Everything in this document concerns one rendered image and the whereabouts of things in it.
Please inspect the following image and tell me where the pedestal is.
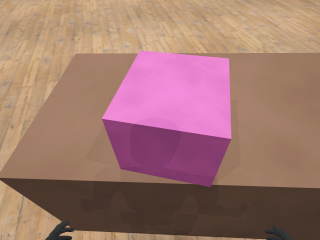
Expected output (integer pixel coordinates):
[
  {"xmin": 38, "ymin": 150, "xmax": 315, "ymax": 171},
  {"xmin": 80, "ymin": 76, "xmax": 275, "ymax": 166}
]
[{"xmin": 0, "ymin": 53, "xmax": 320, "ymax": 240}]

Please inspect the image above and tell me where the carton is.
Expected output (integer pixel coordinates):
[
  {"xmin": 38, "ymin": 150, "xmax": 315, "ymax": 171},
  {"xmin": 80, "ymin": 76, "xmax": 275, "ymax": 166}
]
[{"xmin": 102, "ymin": 50, "xmax": 232, "ymax": 187}]

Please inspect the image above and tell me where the robot right hand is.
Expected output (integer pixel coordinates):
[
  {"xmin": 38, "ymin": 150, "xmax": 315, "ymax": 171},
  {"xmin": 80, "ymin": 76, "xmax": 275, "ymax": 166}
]
[{"xmin": 265, "ymin": 226, "xmax": 292, "ymax": 240}]

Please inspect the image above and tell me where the robot left hand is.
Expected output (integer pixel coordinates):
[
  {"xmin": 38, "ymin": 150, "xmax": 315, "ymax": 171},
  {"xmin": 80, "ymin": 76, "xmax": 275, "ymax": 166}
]
[{"xmin": 45, "ymin": 220, "xmax": 74, "ymax": 240}]

